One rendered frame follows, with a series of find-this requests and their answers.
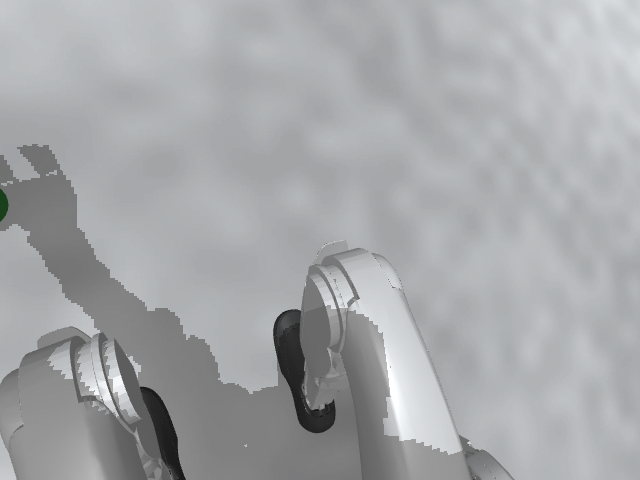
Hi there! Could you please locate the left robot foot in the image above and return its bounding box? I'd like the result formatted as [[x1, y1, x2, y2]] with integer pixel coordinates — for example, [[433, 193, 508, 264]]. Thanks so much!
[[140, 387, 186, 480]]

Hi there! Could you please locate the right robot hand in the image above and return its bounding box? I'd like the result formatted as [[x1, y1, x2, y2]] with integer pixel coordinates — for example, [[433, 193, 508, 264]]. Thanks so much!
[[459, 435, 514, 480]]

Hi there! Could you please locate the right robot foot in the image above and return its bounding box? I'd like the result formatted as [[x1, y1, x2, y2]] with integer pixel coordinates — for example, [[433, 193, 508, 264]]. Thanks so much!
[[273, 309, 336, 433]]

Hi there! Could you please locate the tin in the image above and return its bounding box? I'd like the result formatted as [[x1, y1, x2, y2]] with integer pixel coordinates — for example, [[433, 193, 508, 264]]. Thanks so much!
[[0, 189, 8, 222]]

